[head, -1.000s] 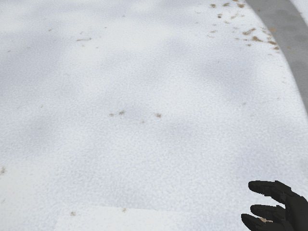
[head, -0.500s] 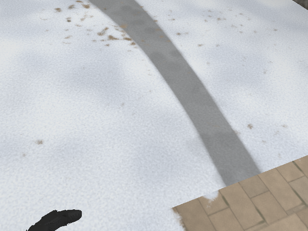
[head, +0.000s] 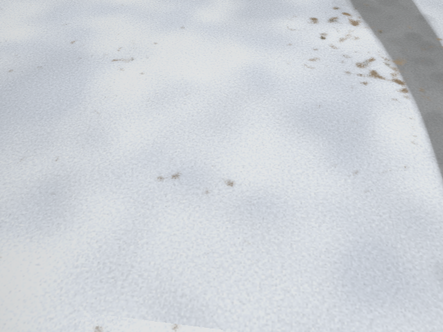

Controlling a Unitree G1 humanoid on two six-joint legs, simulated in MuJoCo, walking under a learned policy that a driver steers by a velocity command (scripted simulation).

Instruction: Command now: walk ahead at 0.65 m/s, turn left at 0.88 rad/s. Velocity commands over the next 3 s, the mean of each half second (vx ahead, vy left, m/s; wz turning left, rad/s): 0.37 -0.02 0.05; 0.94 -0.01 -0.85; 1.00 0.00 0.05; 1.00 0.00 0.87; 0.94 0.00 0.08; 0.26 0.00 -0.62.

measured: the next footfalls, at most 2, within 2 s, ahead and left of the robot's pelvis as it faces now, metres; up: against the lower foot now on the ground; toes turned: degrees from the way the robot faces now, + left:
left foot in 0.30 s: +0.34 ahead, +0.27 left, +0.17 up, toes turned +13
right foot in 0.76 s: +0.29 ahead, +0.06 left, +0.17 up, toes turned -22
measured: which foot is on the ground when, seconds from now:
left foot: up 0.00-0.28, down 0.30-0.78, up 0.80-1.00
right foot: down 0.00-0.30, up 0.32-0.74, down 0.76-1.00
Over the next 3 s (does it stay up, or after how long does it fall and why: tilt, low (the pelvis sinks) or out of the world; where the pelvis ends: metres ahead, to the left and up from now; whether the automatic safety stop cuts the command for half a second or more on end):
stays up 1.51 -0.14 0.17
